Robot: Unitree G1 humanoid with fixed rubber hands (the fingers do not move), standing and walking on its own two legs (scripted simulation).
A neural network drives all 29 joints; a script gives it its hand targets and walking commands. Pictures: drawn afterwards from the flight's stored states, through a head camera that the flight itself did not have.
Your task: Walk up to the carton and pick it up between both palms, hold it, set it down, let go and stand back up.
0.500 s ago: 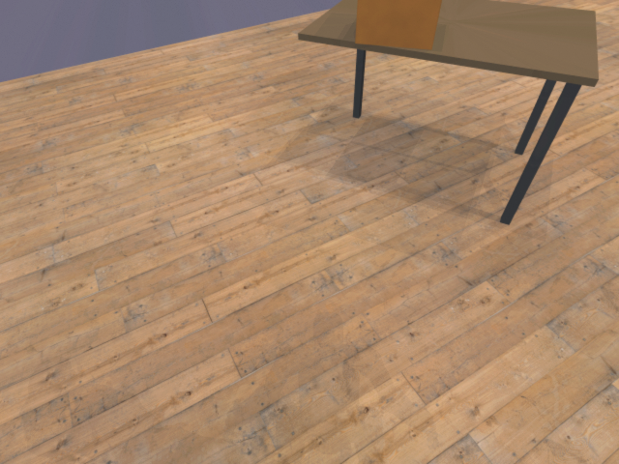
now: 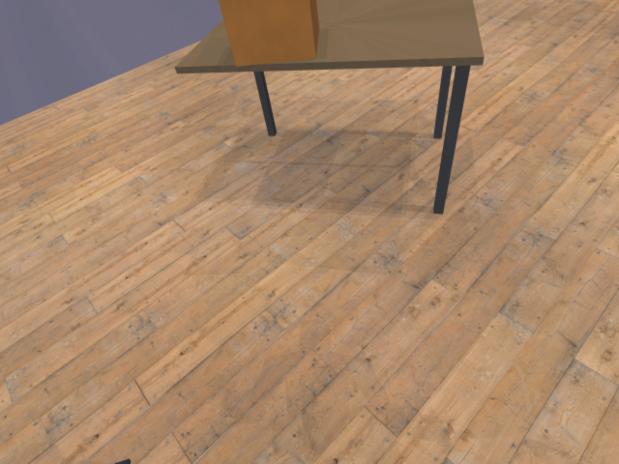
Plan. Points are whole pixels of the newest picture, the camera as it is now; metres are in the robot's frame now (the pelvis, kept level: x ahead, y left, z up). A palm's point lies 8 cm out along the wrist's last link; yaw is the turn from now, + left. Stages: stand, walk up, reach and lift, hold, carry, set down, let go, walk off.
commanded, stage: walk up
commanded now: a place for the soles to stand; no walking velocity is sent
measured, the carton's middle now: (274, 16) +1.50 +0.18 +0.05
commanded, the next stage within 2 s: none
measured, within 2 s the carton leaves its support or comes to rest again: neither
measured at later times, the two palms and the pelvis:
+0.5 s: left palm (125, 339) +0.36 +0.38 -0.10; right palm (486, 298) +0.39 -0.24 -0.07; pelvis +0.29 +0.07 +0.00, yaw -4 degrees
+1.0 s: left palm (189, 188) +0.70 +0.32 -0.04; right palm (468, 256) +0.52 -0.25 -0.12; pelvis +0.53 +0.05 +0.00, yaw -10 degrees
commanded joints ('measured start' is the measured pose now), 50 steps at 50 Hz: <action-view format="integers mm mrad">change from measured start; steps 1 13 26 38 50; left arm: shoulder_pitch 92 150 172 51 125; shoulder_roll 336 301 238 182 303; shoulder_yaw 82 67 64 46 62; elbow -94 -160 -180 -213 -223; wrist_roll -15 2 -28 0 -12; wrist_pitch -32 -60 -11 14 -35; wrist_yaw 48 37 56 28 90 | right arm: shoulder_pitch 39 -152 35 60 137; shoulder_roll -161 -127 -188 -192 -186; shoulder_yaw -34 -29 -46 -43 -42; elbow -133 -281 -268 -329 -325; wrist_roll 17 -11 24 6 -4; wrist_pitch -52 -18 -30 -29 10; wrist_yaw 17 64 -35 1 12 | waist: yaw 16 46 -14 -14 13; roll -198 -234 56 81 -134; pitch -25 107 -90 33 16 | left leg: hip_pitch -386 -202 122 -25 -371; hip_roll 39 -19 176 170 -6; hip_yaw -110 17 -159 25 -153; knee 75 -439 -689 -713 173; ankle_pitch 164 580 687 437 173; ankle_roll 12 -28 140 109 -8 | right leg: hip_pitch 272 145 -160 45 162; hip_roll -221 -173 -22 10 -251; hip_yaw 339 119 191 14 347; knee -393 -451 515 -69 -369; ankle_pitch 1 189 -119 214 32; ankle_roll -182 -143 14 -21 -208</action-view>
